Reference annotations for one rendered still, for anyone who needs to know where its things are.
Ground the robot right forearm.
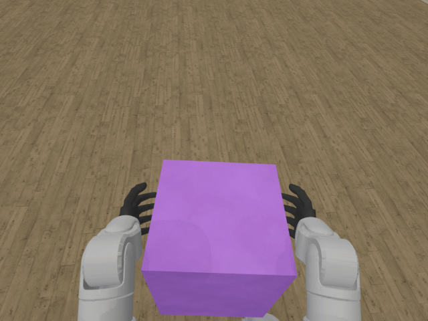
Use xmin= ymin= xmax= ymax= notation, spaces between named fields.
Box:
xmin=295 ymin=217 xmax=362 ymax=321

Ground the left robot hand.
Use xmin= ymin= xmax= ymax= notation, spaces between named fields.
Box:
xmin=119 ymin=183 xmax=156 ymax=235

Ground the right robot hand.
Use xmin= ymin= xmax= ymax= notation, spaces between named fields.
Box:
xmin=282 ymin=184 xmax=316 ymax=239

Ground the carton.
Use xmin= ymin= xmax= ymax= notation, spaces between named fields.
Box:
xmin=141 ymin=160 xmax=298 ymax=318

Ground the robot left forearm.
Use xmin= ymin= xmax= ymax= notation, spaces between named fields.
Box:
xmin=78 ymin=215 xmax=142 ymax=321

